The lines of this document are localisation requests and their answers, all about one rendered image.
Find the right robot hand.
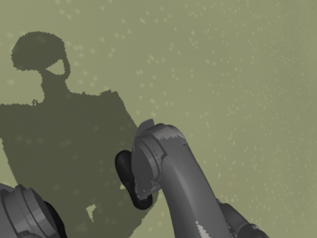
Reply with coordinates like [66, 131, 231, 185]
[216, 198, 249, 238]

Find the right robot arm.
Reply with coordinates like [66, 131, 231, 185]
[237, 224, 269, 238]

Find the left robot foot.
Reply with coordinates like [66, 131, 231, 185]
[44, 201, 67, 238]

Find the right robot foot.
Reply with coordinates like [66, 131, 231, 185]
[115, 150, 153, 210]

